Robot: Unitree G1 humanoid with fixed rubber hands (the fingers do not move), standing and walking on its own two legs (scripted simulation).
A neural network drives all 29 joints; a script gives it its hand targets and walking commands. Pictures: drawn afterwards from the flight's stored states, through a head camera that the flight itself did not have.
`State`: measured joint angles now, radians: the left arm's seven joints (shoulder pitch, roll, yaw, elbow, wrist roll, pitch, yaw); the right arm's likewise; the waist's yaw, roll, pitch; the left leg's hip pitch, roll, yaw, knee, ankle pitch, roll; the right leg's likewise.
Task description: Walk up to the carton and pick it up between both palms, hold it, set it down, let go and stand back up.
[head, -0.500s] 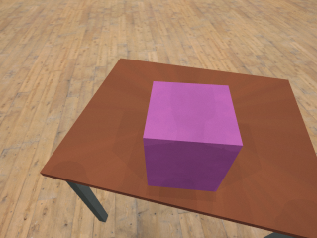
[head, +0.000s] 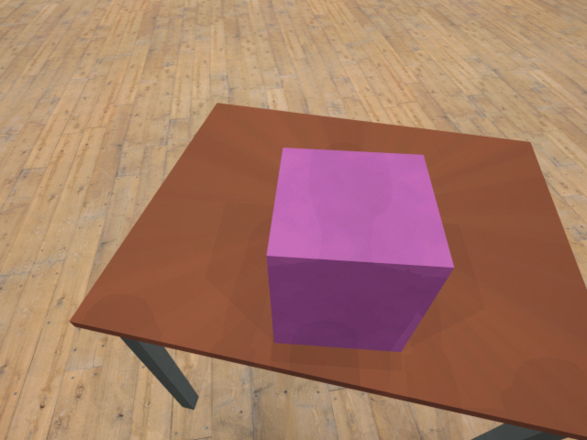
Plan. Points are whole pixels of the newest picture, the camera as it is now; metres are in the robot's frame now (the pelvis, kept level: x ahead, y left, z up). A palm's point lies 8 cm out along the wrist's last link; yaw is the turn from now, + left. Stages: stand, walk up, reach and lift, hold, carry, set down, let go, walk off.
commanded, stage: walk up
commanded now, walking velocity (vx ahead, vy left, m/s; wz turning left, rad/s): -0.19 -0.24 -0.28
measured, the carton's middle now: (344, 254) +0.39 -0.06 +0.02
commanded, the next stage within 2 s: none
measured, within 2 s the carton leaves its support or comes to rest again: neither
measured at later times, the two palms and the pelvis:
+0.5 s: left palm out of the picture +0.04 +0.11 -0.13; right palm out of the picture -0.04 -0.39 -0.18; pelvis -0.06 -0.12 -0.02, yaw -6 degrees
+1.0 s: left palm out of the picture -0.08 +0.19 -0.17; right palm out of the picture -0.10 -0.28 -0.12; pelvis -0.10 -0.05 +0.00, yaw -6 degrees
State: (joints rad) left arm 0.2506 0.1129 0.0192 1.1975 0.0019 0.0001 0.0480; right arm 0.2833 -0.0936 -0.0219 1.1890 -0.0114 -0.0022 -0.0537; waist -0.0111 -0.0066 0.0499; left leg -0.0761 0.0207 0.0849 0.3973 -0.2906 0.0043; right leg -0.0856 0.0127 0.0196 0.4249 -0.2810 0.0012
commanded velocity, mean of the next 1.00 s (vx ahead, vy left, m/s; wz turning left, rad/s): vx -0.08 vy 0.00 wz -0.10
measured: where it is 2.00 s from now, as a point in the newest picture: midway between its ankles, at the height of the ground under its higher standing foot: outside the picture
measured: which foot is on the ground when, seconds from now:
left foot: down 0.00-0.34, up 0.36-0.82, down 0.84-1.00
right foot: down 0.00-0.00, up 0.02-0.32, down 0.34-0.86, up 0.88-1.00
